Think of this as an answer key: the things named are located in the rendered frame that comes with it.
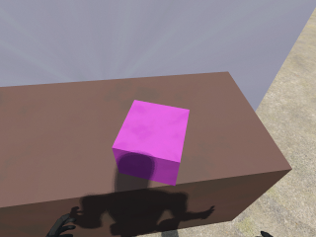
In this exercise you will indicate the left robot hand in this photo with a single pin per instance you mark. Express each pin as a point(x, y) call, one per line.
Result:
point(58, 227)

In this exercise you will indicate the carton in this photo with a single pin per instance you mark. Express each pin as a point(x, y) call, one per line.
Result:
point(150, 142)

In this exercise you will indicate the pedestal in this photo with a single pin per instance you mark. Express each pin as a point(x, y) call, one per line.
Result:
point(56, 157)

